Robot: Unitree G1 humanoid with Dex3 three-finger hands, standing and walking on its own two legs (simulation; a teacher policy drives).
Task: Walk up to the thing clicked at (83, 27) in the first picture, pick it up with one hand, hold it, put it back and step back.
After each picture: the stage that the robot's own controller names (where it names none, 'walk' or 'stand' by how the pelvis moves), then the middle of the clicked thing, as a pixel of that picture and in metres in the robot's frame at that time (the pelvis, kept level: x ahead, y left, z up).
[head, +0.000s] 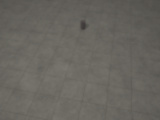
stand; (83, 24) +1.77 +0.00 -0.72
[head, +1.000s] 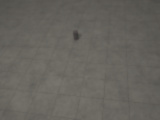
walk; (75, 35) +1.65 +0.20 -0.70
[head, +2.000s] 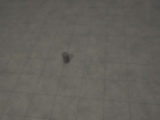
walk; (65, 57) +1.14 +0.28 -0.72
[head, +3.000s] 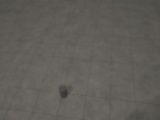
walk; (63, 91) +0.75 +0.24 -0.71
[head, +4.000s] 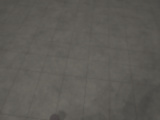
walk; out of the picture +0.44 +0.20 -0.70
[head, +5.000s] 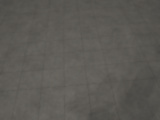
stand; out of the picture +0.36 +0.38 -0.70
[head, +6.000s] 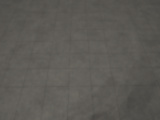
stand; out of the picture +0.38 +0.34 -0.72
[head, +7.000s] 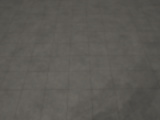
stand; out of the picture +0.36 +0.36 -0.73
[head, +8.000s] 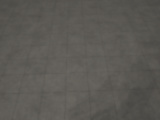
stand; out of the picture +0.33 +0.37 -0.73
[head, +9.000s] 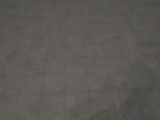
stand; out of the picture +0.33 +0.37 -0.73
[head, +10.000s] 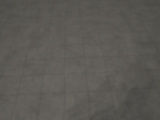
go down; out of the picture +0.33 +0.37 -0.73
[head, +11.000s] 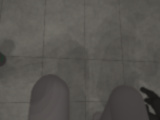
go down; out of the picture +0.38 +0.42 -0.34
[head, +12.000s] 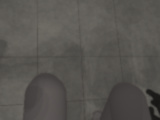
approach; out of the picture +0.37 +0.44 -0.31
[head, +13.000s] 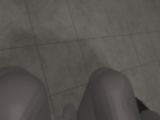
close in; out of the picture +0.32 +0.47 -0.22
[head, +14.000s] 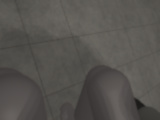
close; out of the picture +0.30 +0.47 -0.20
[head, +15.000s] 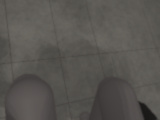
lift; out of the picture +0.30 +0.36 -0.10
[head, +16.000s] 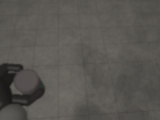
lift; (31, 85) +0.33 +0.18 +0.02
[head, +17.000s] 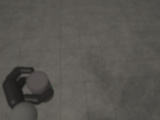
hold; (41, 87) +0.34 +0.16 +0.03
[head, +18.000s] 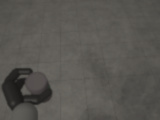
hold; (40, 88) +0.34 +0.17 +0.01
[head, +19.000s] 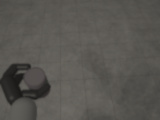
crouch; (38, 83) +0.35 +0.17 +0.02
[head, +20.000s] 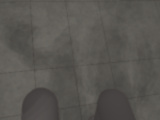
crouch; out of the picture +0.37 +0.36 -0.09
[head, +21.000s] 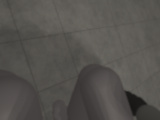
lower; out of the picture +0.33 +0.42 -0.22
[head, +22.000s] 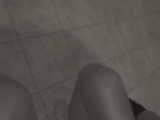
lower; out of the picture +0.34 +0.44 -0.21
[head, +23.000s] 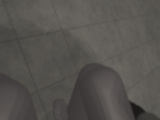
lower; out of the picture +0.34 +0.43 -0.21
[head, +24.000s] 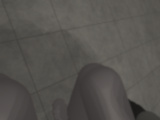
lower; out of the picture +0.34 +0.43 -0.21
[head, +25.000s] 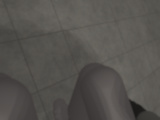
loosen; out of the picture +0.35 +0.43 -0.20
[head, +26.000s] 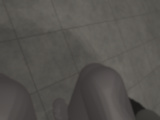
withdraw; out of the picture +0.35 +0.43 -0.22
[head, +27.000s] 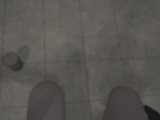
walk; (13, 62) +0.43 +0.36 -0.35
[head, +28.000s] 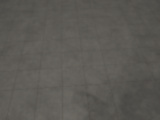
stand; out of the picture +0.37 +0.30 -0.66
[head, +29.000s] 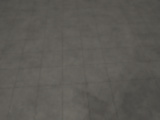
stand; out of the picture +0.38 +0.31 -0.67
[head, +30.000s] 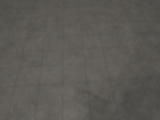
stand; out of the picture +0.38 +0.31 -0.67
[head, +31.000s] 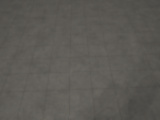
stand; out of the picture +0.40 +0.29 -0.72
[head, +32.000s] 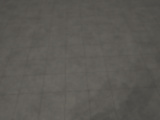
stand; out of the picture +0.37 +0.31 -0.73
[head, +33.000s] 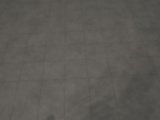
walk; out of the picture +0.38 +0.31 -0.72
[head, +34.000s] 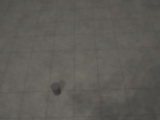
walk; (56, 89) +0.62 +0.27 -0.70
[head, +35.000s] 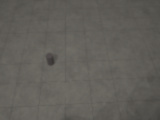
walk; (50, 59) +0.97 +0.32 -0.70
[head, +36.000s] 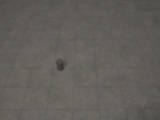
stand; (60, 65) +1.01 +0.27 -0.70
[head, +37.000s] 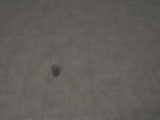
stand; (55, 70) +0.99 +0.29 -0.73
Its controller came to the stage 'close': yes
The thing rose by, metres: 0.72
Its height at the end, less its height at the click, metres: +0.00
